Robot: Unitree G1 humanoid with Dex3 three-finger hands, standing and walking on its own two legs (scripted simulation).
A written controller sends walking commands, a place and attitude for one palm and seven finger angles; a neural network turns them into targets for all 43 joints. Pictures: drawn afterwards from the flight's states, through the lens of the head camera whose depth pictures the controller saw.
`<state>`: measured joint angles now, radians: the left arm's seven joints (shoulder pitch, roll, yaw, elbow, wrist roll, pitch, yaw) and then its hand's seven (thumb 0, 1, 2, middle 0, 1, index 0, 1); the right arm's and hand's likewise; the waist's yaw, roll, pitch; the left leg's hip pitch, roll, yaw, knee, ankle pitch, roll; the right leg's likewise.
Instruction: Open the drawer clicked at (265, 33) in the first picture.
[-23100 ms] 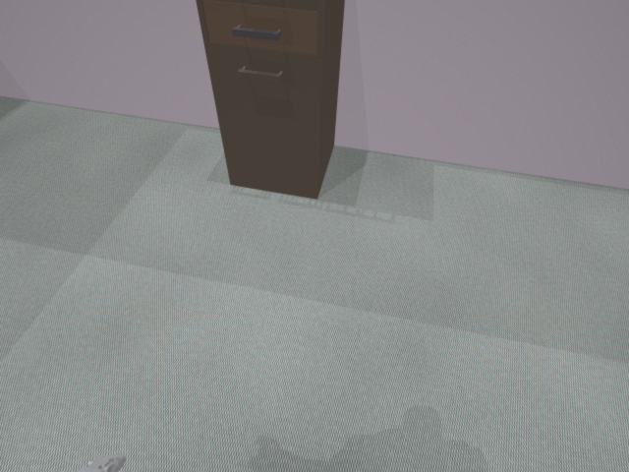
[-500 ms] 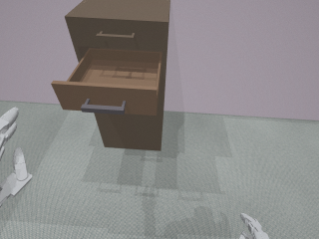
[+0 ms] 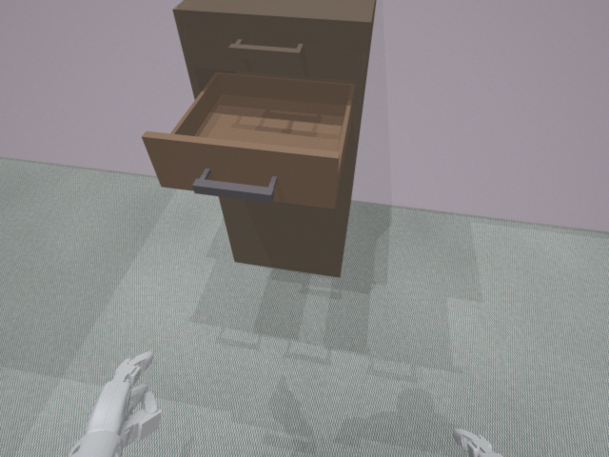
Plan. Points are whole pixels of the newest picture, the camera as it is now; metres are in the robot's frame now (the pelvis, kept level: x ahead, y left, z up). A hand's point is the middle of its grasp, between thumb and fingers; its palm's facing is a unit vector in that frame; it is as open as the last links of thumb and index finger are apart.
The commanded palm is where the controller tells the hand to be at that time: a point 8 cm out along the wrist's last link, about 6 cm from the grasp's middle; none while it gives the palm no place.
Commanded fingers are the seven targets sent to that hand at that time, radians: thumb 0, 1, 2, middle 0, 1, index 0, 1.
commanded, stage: let the arm hang, fingers relaxed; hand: left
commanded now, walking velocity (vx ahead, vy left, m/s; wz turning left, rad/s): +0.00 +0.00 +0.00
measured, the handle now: (236, 183) +0.60 +0.16 -0.01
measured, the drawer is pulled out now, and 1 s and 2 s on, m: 0.29 0.29 0.29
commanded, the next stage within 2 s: look to check the result in 0.92 s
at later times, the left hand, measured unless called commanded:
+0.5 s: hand out of the picture -0.01 +0.19 -0.15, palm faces +0.00 -0.98 -0.22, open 7.4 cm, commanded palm none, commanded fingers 0.00 0.90 0.90 -0.20 -0.30 -0.20 -0.30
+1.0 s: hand out of the picture +0.02 +0.18 -0.15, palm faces -0.01 -0.98 -0.19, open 7.4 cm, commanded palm none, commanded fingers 0.00 0.90 0.90 -0.20 -0.30 -0.20 -0.30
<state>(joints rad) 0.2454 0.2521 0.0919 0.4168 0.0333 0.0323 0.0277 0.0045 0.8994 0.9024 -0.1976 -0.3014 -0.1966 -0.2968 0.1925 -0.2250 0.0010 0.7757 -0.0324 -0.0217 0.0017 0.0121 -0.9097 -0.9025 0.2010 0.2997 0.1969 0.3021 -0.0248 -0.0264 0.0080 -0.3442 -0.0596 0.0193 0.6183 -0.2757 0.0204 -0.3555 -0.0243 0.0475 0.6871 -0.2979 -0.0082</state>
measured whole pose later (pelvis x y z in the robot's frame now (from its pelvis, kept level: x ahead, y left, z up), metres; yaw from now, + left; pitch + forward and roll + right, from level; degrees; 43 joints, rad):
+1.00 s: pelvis +0.02 +0.02 +0.02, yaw -2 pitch -2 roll +0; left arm 0.28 0.14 0.01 1.13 0.01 0.00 0.04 0.00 0.91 0.90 -0.20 -0.30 -0.20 -0.30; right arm 0.31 -0.11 -0.01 1.13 -0.01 0.00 -0.04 0.01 -0.91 -0.90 0.20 0.30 0.20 0.30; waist -0.01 0.00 0.07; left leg -0.18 -0.02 0.03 0.42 -0.21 0.03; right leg -0.16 0.01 0.06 0.42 -0.22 0.01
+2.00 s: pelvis +0.03 +0.00 +0.02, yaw -2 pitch -2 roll +0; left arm 0.25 0.14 0.01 1.13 0.01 -0.01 0.04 0.00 0.90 0.90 -0.20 -0.30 -0.20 -0.30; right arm 0.26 -0.12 -0.02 1.14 -0.01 0.00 -0.04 0.01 -0.91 -0.90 0.20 0.30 0.20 0.30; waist -0.01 0.00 0.08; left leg -0.14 0.00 0.03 0.40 -0.23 0.01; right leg -0.13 0.03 0.06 0.40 -0.24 -0.01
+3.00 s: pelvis +0.03 +0.00 +0.02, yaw -2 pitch -2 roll +0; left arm 0.24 0.16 0.02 1.12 0.01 -0.01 0.03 0.00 0.90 0.90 -0.20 -0.30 -0.20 -0.30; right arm 0.25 -0.14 -0.02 1.14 -0.01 0.00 -0.04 0.01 -0.91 -0.90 0.20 0.30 0.20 0.30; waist -0.01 0.00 0.08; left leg -0.13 0.01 0.02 0.38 -0.22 0.00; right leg -0.12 0.04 0.06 0.38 -0.23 -0.02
